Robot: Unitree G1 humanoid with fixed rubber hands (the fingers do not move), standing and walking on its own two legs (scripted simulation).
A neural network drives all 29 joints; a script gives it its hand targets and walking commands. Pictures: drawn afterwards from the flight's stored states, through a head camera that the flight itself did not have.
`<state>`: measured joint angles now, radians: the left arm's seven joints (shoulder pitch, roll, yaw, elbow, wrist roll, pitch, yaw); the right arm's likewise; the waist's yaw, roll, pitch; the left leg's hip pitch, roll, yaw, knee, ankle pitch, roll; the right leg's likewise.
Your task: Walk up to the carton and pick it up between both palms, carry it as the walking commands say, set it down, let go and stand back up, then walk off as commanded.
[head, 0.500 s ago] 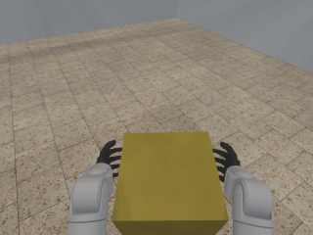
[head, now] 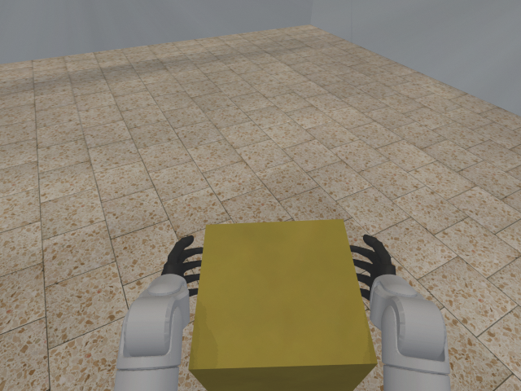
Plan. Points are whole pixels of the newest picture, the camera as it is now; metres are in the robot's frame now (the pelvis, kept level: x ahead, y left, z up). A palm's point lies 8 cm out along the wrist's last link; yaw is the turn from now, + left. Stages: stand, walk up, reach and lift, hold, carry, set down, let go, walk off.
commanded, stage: carry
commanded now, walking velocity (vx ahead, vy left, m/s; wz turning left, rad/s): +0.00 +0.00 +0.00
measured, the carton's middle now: (278, 317) +0.26 -0.01 -0.01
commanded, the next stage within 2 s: none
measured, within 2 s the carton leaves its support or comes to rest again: neither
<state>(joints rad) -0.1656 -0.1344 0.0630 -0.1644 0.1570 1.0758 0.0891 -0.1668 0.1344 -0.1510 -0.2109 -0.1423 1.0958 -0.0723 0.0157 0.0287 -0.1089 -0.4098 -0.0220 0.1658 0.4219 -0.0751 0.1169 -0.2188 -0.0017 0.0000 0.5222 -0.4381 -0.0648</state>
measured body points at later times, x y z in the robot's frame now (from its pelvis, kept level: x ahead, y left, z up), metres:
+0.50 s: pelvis +0.03 -0.01 +0.00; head +0.01 +0.00 +0.45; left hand +0.31 +0.14 +0.04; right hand +0.31 -0.17 +0.05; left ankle +0.11 +0.03 -0.73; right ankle -0.04 -0.16 -0.73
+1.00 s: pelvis +0.05 -0.03 -0.01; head +0.05 -0.02 +0.44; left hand +0.34 +0.12 +0.03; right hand +0.34 -0.18 +0.04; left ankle +0.11 +0.03 -0.73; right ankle -0.04 -0.16 -0.73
